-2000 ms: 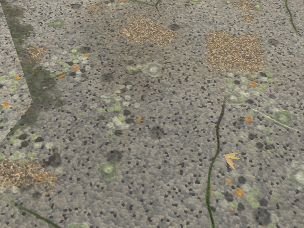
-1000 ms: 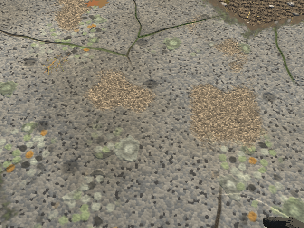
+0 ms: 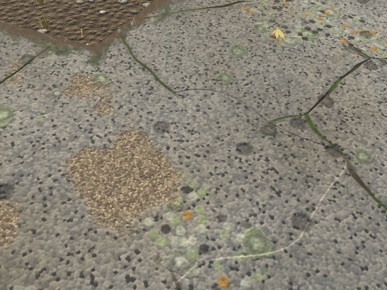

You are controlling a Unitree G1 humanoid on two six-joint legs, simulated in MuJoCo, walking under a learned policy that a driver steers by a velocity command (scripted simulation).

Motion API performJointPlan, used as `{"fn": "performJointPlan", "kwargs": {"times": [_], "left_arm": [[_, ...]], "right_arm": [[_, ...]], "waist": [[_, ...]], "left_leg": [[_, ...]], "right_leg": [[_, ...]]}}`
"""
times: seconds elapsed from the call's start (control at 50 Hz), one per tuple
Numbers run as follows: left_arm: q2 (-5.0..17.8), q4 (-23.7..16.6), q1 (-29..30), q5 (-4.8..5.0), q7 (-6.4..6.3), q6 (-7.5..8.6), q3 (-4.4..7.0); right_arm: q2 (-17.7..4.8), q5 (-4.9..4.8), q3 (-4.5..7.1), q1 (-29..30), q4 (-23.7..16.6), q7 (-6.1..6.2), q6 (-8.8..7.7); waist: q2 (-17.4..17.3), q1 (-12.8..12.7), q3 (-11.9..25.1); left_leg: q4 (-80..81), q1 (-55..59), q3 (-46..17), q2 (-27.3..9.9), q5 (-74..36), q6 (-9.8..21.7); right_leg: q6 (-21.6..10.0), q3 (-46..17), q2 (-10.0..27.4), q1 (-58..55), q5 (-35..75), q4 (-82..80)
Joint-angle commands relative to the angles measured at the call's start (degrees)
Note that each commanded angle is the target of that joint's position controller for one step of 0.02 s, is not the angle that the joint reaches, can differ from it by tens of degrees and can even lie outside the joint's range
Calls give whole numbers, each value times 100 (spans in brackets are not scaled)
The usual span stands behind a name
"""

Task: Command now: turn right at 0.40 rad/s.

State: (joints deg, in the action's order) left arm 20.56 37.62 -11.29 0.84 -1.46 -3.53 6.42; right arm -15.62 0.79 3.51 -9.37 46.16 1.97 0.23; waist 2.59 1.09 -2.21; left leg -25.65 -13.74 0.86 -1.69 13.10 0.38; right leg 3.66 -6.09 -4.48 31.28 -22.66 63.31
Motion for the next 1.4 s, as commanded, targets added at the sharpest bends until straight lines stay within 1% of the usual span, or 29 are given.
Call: {"fn": "performJointPlan", "kwargs": {"times": [0.02,0.12,0.18,0.2,0.22,0.24,0.26,0.34,0.44,0.54,0.6,0.62,0.64,0.66,0.68,0.7,0.76,0.88,1.04,1.1,1.12,1.14,1.16,1.18,1.2,1.24,1.26,1.32,1.4], "left_arm": [[140,-523,301,12,-1,84,-21],[110,-545,326,-18,62,89,-127],[57,-220,-208,-18,94,84,-143],[199,-172,-451,-9,59,88,-120],[774,-153,-732,-45,4,80,3],[1006,-62,-1126,-94,80,169,83],[821,-25,-1056,-153,95,319,22],[331,7,-574,-71,14,604,-144],[470,84,-669,-29,52,690,-65],[637,290,-881,56,118,701,0],[509,350,-842,16,113,642,-59],[233,345,-913,-40,105,636,-161],[-216,54,-1239,-64,90,710,-307],[22,41,-1095,3,46,805,-260],[422,10,-839,156,80,852,-145],[440,-6,-609,173,92,867,-149],[200,90,-560,15,113,797,-152],[-48,-65,74,-61,114,762,-218],[-250,-450,1410,-17,406,952,-343],[72,-288,782,-99,452,994,-214],[256,-48,37,-134,416,1007,-118],[544,112,-614,-204,346,998,-48],[979,143,-1029,-371,283,938,-11],[592,206,-1199,-256,301,873,-107],[401,156,-864,-138,302,787,-151],[47,154,63,-69,284,748,-286],[-81,168,310,-120,289,767,-328],[3,312,783,-275,325,809,-295],[141,599,706,-221,236,726,-268]], "right_arm": [[-903,-17,176,89,-347,35,-20],[-1194,-124,243,63,-280,-86,22],[-920,-228,113,-73,-114,-172,-23],[-665,-113,12,-120,-78,-235,-93],[-244,72,-111,-84,-256,-309,-197],[-665,-74,-19,583,-465,-264,-264],[-1017,-224,126,796,-552,-241,-294],[-843,-178,181,457,-301,-294,-431],[-448,-147,10,734,-317,-411,-521],[-703,-222,-5,796,-443,-479,-521],[-937,-218,120,-158,-151,-429,-539],[-1222,-220,240,-937,36,-373,-557],[-1964,-101,401,-1559,122,-350,-543],[-1613,-123,301,-1729,139,-415,-577],[-1310,-127,185,-1264,68,-417,-600],[-1111,-96,129,-909,-33,-407,-594],[-784,2,20,-405,-136,-380,-600],[-922,-88,51,-705,25,-266,-623],[-1002,-149,58,-1428,356,-176,-391],[-1158,-134,112,-1285,333,-121,-301],[-1164,-145,107,-1096,277,-109,-271],[-1006,-81,40,-1141,186,-102,-285],[-451,65,-140,-1798,90,-145,-363],[-452,-58,-179,-2326,370,-215,-421],[-1043,-230,-7,-1885,343,-241,-414],[-873,-208,-15,-988,97,-162,-296],[-822,-128,8,-970,95,-107,-185],[-418,-66,-76,-1387,208,-7,33],[-531,-34,-53,-951,127,32,103]], "waist": [[-1167,101,396],[-1433,170,553],[-1093,-111,581],[-702,-180,755],[702,-97,938],[1106,-691,556],[843,-671,5],[649,-298,-342],[467,-388,-98],[423,-330,-264],[274,185,61],[-124,511,576],[-1797,471,1296],[-1892,582,1480],[-1414,437,844],[-1084,305,483],[-948,-27,114],[-563,51,-80],[-515,437,-398],[-850,-7,194],[-801,-441,658],[-540,-703,1315],[777,-473,2305],[1139,-478,3277],[501,-575,2744],[-115,-251,1174],[-96,-52,891],[352,313,786],[367,115,943]], "left_leg": [[713,1060,-988,-1220,-1867,1179],[512,834,-861,-1344,-2310,1214],[409,-37,-684,-1078,-288,794],[-9,-671,-452,-833,497,438],[-1315,-1713,429,-74,1515,-71],[-2205,-2423,244,105,2222,-180],[-3000,-2877,-99,-134,2064,-132],[-3049,-3045,-254,-423,520,12],[-1395,-1947,13,-204,-581,-177],[-749,-1333,-54,-167,-597,8],[-447,6,172,79,-366,265],[-303,1092,-232,-230,-217,466],[358,2713,-2738,-1668,987,1308],[1344,2810,-4447,-1973,2312,1615],[1382,2336,-3887,-1971,2636,1410],[1343,1819,-3229,-1764,2177,1237],[1667,724,-1965,-1160,796,1072],[1964,782,-924,-962,-1024,1162],[1541,1475,-425,-1043,-2242,992],[538,1880,-434,-1033,-4189,732],[-325,1799,-285,-805,-4733,565],[-1478,1087,-157,-507,-3932,320],[-3745,-921,-31,256,-461,-80],[-4941,-1663,-883,696,2742,-218],[-5173,-1858,-1110,334,2532,-195],[-4440,-2071,-594,-161,1889,-277],[-3990,-1591,-590,-341,1593,-304],[-2779,-341,-351,-311,1155,-458],[-1608,117,-294,-292,54,-363]], "right_leg": [[172,129,221,399,-2,-518],[58,642,359,-1020,-63,-2448],[-353,834,235,-2669,1056,-4350],[-530,221,681,-3522,1131,-4240],[-1108,-1214,1766,-4024,791,-4216],[-1899,-2406,2418,-3430,-549,-5050],[-2047,-2629,2438,-3153,-1380,-5362],[-1578,-1558,1860,-2954,-539,-5641],[-1483,-531,1562,-2505,726,-5606],[-1476,-612,1921,-2320,570,-5475],[-1196,-315,1670,-2118,1457,-4476],[-969,115,1268,-1721,1851,-3104],[-444,732,405,62,558,-709],[-394,18,162,865,-991,354],[-528,-116,553,1355,-638,820],[-632,48,829,1373,-160,775],[-599,130,1222,766,861,76],[-263,322,1218,1080,2185,-1397],[-442,667,761,624,2901,-3412],[-729,747,406,-377,2517,-3571],[-885,868,272,-1338,2861,-3806],[-1118,528,771,-2802,4405,-3623],[-2060,-1360,2429,-5125,6613,-3015],[-2695,-2691,3069,-5788,6791,-3295],[-2408,-2008,2721,-5031,5899,-3548],[-1966,-961,2120,-3194,4878,-4114],[-1825,-664,1944,-2379,4640,-4362],[-1819,-29,1636,-1096,4418,-4765],[-1695,15,1615,-1130,2715,-4909]]}}
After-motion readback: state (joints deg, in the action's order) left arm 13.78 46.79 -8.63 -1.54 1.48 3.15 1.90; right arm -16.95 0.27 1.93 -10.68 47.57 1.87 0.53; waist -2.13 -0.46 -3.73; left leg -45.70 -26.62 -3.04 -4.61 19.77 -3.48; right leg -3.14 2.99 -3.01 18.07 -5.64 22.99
